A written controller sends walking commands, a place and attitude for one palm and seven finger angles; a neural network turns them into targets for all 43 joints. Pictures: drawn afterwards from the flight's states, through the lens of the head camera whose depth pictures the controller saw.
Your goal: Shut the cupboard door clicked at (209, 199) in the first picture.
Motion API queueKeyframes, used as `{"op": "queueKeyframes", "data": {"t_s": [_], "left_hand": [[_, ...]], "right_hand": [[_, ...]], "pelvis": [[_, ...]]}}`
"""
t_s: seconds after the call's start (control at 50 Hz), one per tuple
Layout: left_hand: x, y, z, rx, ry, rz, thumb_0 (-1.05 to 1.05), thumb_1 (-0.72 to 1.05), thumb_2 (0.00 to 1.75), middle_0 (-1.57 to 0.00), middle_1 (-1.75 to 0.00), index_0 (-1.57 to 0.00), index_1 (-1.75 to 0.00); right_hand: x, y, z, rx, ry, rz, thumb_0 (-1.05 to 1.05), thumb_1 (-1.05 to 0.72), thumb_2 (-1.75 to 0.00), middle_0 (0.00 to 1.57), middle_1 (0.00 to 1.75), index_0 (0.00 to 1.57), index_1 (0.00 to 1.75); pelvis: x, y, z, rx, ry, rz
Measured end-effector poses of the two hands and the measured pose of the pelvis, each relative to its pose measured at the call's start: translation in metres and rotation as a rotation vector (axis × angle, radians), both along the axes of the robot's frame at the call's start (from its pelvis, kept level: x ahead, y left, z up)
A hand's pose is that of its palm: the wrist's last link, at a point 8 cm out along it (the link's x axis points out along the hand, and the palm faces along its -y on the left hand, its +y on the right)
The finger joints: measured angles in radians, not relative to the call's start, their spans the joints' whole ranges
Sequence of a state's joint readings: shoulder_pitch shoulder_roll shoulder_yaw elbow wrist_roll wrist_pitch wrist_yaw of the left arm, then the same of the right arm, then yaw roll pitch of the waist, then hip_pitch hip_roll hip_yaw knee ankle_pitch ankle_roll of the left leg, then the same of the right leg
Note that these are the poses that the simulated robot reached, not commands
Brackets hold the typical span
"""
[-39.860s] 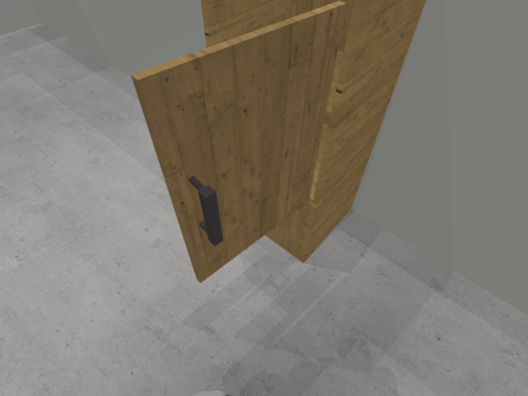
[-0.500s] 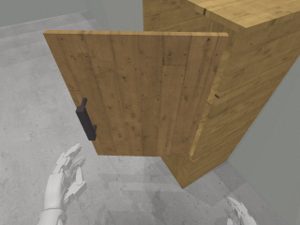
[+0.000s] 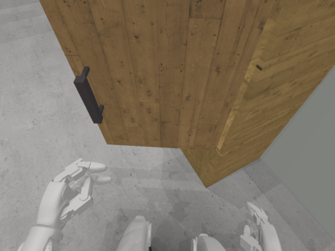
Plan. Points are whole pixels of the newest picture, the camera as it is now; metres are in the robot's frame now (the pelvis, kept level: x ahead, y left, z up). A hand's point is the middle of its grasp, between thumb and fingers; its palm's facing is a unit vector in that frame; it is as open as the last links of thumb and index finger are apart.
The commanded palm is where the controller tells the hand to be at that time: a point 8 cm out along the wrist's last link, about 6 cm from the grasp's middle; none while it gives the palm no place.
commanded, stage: raise the hand and make a fist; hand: left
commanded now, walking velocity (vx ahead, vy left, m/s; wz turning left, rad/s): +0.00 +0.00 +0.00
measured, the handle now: (92, 96) +0.48 +0.24 +0.07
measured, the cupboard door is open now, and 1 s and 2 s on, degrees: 58 58 58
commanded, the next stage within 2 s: bring the fist close to the handle in 1.20 s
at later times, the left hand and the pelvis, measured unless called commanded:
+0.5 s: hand (69, 197) +0.21 +0.21 +0.07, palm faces +0.02 -1.00 -0.02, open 3.1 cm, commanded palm +0.19 +0.26 +0.07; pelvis +0.00 +0.03 +0.01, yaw +0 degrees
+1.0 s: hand (73, 188) +0.23 +0.21 +0.07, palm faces -0.01 -1.00 -0.02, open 3.1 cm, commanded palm +0.21 +0.26 +0.08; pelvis +0.01 +0.02 +0.02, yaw +0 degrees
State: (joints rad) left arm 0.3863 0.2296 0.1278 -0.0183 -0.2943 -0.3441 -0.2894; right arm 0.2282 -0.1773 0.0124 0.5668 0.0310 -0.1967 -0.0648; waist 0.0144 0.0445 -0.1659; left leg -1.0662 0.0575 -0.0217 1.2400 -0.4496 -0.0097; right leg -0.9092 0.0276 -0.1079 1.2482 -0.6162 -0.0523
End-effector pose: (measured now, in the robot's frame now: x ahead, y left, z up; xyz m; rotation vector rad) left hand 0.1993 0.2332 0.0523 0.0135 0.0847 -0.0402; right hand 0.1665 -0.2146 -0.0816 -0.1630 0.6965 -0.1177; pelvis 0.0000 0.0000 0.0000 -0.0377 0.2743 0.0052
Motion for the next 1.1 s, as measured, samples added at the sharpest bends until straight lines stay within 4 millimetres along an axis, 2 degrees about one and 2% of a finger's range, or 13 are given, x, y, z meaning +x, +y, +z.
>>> {"op": "queueKeyframes", "data": {"t_s": [0.1,0.18,0.3,0.46,0.62,0.92,1.1], "left_hand": [[-0.001,0.015,0.009,0.014,-0.019,0.067,0.02,0.9,0.9,-0.78,-0.93,-0.78,-0.93],[-0.005,0.02,0.011,0.016,-0.06,0.066,0.02,0.9,0.9,-0.85,-1.01,-0.85,-1.01],[-0.005,0.021,0.007,0.003,-0.062,0.033,0.02,0.9,0.9,-0.96,-1.13,-0.96,-1.13],[-0.007,0.03,0.017,0.009,-0.085,0.062,0.02,0.9,0.9,-1.11,-1.29,-1.11,-1.29],[-0.005,0.034,0.018,0.008,-0.065,0.047,0.02,0.9,0.9,-1.24,-1.43,-1.24,-1.44],[0.008,0.033,0.026,0.017,-0.064,0.033,0.02,0.9,0.9,-1.3,-1.49,-1.3,-1.5],[0.01,0.024,0.024,0.017,-0.069,0.03,0.02,0.9,0.9,-1.3,-1.5,-1.3,-1.5]], "right_hand": [[-0.02,-0.007,0.004,-0.028,0.049,-0.048,0.02,-0.9,-0.9,0.2,0.3,0.2,0.3],[-0.022,-0.013,0.007,-0.07,0.056,-0.043,0.02,-0.9,-0.9,0.2,0.3,0.2,0.3],[-0.006,-0.009,0.017,-0.104,0.012,-0.021,0.02,-0.9,-0.9,0.2,0.3,0.2,0.3],[0.02,0.017,0.035,-0.076,-0.065,0.042,0.02,-0.9,-0.9,0.2,0.3,0.2,0.3],[0.024,0.032,0.041,-0.054,-0.077,0.091,0.02,-0.9,-0.9,0.2,0.3,0.2,0.3],[-0.001,0.008,0.032,-0.067,-0.002,0.036,0.02,-0.9,-0.9,0.2,0.3,0.2,0.3],[-0.001,-0.002,0.028,-0.067,0.0,0.018,0.02,-0.9,-0.9,0.2,0.3,0.2,0.3]], "pelvis": [[0.005,0.008,0.007,0.003,0.002,-0.012],[0.004,0.016,0.006,-0.003,0.006,-0.009],[0.002,0.025,0.004,-0.014,0.005,-0.005],[0.001,0.03,0.01,-0.026,-0.014,0.004],[0.001,0.03,0.014,-0.033,-0.026,0.012],[0.005,0.025,0.017,-0.023,-0.028,0.005],[0.007,0.02,0.015,-0.014,-0.023,0.0]]}}
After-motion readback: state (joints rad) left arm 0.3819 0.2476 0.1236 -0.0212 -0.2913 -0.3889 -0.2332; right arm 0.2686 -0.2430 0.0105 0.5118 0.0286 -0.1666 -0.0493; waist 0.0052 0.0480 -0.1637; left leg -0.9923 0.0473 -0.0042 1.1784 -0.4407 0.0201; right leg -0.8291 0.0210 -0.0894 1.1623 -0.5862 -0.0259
